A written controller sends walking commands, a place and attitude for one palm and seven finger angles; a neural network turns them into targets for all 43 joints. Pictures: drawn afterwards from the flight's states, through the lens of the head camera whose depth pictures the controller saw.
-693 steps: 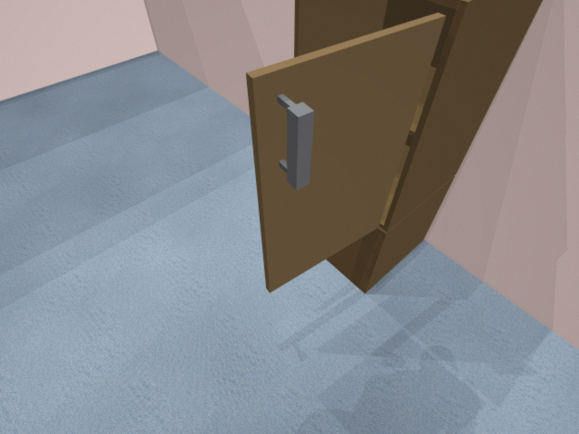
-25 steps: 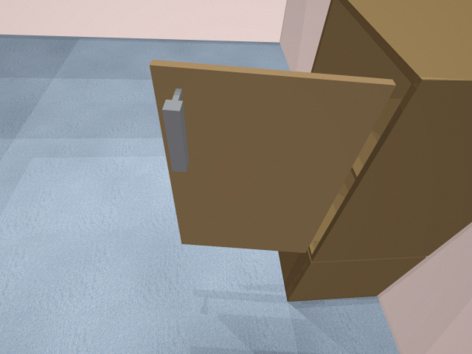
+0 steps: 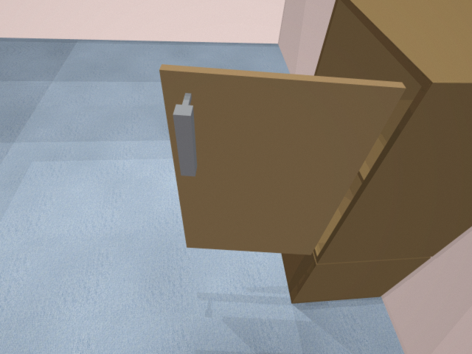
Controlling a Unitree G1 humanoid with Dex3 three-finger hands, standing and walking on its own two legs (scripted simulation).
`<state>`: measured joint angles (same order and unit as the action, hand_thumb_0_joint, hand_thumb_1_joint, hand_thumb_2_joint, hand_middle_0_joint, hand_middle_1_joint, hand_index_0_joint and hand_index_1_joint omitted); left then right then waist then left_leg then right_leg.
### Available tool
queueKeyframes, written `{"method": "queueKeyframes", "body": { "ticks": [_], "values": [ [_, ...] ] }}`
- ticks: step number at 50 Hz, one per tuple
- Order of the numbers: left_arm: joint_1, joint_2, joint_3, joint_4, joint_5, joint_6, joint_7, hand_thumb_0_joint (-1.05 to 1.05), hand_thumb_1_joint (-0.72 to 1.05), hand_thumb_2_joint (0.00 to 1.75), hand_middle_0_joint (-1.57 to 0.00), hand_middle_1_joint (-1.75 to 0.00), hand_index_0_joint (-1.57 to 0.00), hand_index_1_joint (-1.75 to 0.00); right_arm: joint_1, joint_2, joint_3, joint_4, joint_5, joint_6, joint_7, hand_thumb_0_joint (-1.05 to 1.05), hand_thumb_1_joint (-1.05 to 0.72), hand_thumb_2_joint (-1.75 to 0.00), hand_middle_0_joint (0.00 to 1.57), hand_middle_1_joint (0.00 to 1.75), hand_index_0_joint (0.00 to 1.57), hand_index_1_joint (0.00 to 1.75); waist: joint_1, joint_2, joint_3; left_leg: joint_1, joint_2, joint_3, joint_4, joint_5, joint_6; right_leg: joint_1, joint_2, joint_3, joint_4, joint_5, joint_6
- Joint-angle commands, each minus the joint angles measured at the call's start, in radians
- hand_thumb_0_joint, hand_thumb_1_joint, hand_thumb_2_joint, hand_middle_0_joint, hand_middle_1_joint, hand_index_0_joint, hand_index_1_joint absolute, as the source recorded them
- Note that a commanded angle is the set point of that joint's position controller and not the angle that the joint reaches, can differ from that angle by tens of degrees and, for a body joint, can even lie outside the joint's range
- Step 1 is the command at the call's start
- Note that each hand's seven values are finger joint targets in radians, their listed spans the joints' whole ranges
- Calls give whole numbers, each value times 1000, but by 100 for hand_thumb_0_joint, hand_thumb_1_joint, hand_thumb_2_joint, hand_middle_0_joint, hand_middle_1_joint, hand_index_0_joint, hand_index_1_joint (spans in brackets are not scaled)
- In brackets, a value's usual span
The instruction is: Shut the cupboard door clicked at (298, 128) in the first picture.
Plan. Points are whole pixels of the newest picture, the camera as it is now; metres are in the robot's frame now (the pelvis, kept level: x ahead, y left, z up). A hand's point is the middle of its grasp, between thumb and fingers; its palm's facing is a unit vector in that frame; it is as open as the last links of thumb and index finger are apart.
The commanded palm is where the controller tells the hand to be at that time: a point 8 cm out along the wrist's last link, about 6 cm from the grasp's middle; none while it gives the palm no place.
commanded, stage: look again from close up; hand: left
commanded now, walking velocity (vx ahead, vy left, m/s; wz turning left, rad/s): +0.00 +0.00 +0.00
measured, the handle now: (188, 135) +0.44 +0.12 +0.14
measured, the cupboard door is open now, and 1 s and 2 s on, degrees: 83 83 83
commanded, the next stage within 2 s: raise the hand and make a fist in 0.58 s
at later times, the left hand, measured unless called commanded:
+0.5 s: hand out of the picture -0.01 +0.15 -0.18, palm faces +0.01 -0.99 -0.16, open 7.3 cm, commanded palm none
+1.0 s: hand (162, 314) +0.18 +0.13 +0.00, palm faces +0.01 -1.00 -0.01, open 6.6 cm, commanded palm +0.11 +0.20 -0.03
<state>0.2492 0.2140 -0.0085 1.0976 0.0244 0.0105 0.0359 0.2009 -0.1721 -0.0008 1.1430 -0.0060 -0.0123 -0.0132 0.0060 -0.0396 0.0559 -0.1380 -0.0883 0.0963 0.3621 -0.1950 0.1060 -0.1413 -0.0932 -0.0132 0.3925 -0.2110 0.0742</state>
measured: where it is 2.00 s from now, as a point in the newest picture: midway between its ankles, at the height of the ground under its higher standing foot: outside the picture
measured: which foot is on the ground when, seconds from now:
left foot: down 0.00-1.00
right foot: down 0.00-1.00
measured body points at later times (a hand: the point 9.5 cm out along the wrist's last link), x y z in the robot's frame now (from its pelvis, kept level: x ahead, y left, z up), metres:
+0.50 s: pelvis +0.00 -0.01 +0.00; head +0.01 +0.00 +0.45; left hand -0.01 +0.20 -0.17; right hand +0.00 -0.23 -0.15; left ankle +0.01 +0.04 -0.74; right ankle +0.00 -0.17 -0.74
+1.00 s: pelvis -0.03 -0.05 -0.06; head -0.02 -0.04 +0.39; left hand +0.17 +0.18 +0.00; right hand +0.15 -0.31 -0.10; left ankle +0.01 +0.04 -0.74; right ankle +0.01 -0.14 -0.74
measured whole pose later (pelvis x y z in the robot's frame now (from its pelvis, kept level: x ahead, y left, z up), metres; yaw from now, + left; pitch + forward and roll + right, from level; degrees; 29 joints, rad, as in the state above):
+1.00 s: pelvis -0.03 -0.05 -0.06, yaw +2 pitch +6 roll +1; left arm 0.38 0.19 0.12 0.13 -0.25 -0.54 -0.26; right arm 0.23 -0.27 -0.05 0.62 0.02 -0.30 0.01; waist -0.04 -0.02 -0.13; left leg -0.63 -0.03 0.06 0.92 -0.41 0.05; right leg -0.63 0.00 -0.05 0.94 -0.42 -0.04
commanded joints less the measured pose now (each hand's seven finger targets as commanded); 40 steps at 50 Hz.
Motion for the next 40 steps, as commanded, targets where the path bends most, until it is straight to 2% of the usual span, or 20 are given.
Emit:
{"method": "queueKeyframes", "body": {
  "ticks": [1,8,14,16,17,21,27,31,33,34,35,36,37,38,39,40],
  "values": [
    [64,86,16,-18,-5,-14,11,0,90,90,-20,-30,-20,-30,37,-149,-30,-26,1,-19,-10,0,-90,-90,20,30,20,30,-1,52,2,-7,204,-200,-129,80,-92,-36,-35,28,-26,57,-61],
    [84,67,15,-7,-6,-18,14,0,90,90,-20,-30,-20,-30,67,-119,-27,-11,3,-21,-12,0,-90,-90,20,30,20,30,-3,37,-7,4,196,-182,-104,140,-84,-24,-38,33,-35,82,-64],
    [96,46,13,2,-6,-18,15,0,90,90,-20,-30,-20,-30,85,-98,-23,-1,2,-19,-13,0,-90,-90,20,30,20,30,-5,41,24,-16,190,-182,-114,79,-81,-37,-37,35,-44,64,-65],
    [105,40,13,6,-7,-20,15,0,90,90,-20,-30,-20,-30,90,-93,-23,1,2,-20,-14,0,-90,-90,20,30,20,30,-4,48,15,-10,189,-178,-112,77,-80,-36,-38,35,-44,68,-67],
    [109,41,13,6,-6,-20,15,0,90,90,-20,-30,-20,-30,92,-89,-23,1,4,-18,-13,0,-90,-90,20,30,20,30,-3,32,21,-13,188,-174,-105,73,-76,-37,-37,37,-51,68,-67],
    [111,31,13,8,-7,-20,15,0,90,90,-20,-30,-20,-30,105,-82,-22,5,2,-18,-14,0,-90,-90,20,30,20,30,-7,48,21,-15,188,-176,-112,58,-80,-44,-34,37,-44,62,-68],
    [122,22,13,9,-6,-23,15,0,90,90,-20,-30,-20,-30,117,-71,-22,4,4,-18,-15,0,-90,-90,20,30,20,30,-6,25,33,-24,185,-172,-101,53,-74,-49,-33,42,-54,61,-70],
    [124,15,14,9,-7,-25,15,0,90,90,-20,-30,-20,-30,123,-68,-21,5,2,-19,-16,0,-90,-90,20,30,20,30,-7,42,31,-26,185,-172,-104,44,-76,-52,-32,42,-49,60,-73],
    [128,15,13,9,-6,-26,15,0,90,90,-20,-30,-20,-30,125,-63,-22,6,3,-17,-15,0,-90,-90,20,30,20,30,-7,24,38,-35,182,-172,-101,27,-74,-54,-32,44,-55,54,-74],
    [131,37,-1,28,10,-45,45,0,90,90,-20,-30,-20,-30,84,-111,-4,-75,7,-30,-8,0,-90,-90,20,30,20,30,-3,66,23,-86,211,-165,60,352,-98,-57,-30,31,10,153,-79],
    [-706,542,349,-1654,-114,-295,55,0,90,90,-20,-30,-20,-30,190,-322,-50,-424,15,-207,-85,0,-90,-90,20,30,20,30,-202,100,-419,273,180,-242,41,434,-123,-89,106,-67,156,185,-69],
    [-55,158,25,-1455,-124,-236,67,0,90,90,-22,-32,-22,-32,107,-189,18,-407,55,-302,-95,0,-90,-90,20,30,20,30,-41,383,-571,388,191,-209,26,405,-166,-176,138,-73,224,-76,-98],
    [191,-27,-18,-1350,-166,-98,80,0,90,90,-24,-34,-24,-34,40,-165,11,-407,32,-340,-79,0,-90,-90,20,30,20,30,-18,389,-395,191,181,-225,-42,329,-215,-196,126,-74,279,-157,-102],
    [188,-111,-100,-1180,-175,-58,89,0,90,90,-25,-36,-25,-36,42,-145,12,-371,57,-367,-62,0,-90,-90,20,30,20,30,-43,238,-141,-12,165,-217,-39,144,-188,-257,96,-67,284,-153,-96],
    [92,-99,-84,-1214,-190,-96,83,0,90,90,-27,-38,-27,-38,43,-189,-21,-413,55,-382,-42,0,-90,-90,20,30,20,30,-70,175,14,-125,140,-216,13,-61,-153,-275,87,-76,195,-122,-100],
    [82,-37,-16,-1163,-180,-152,69,0,90,90,-29,-40,-29,-40,35,-208,-31,-449,43,-392,-33,0,-90,-90,20,30,20,30,-74,105,37,-208,113,-221,75,-179,-139,-301,82,-84,134,-122,-103]
  ]
}}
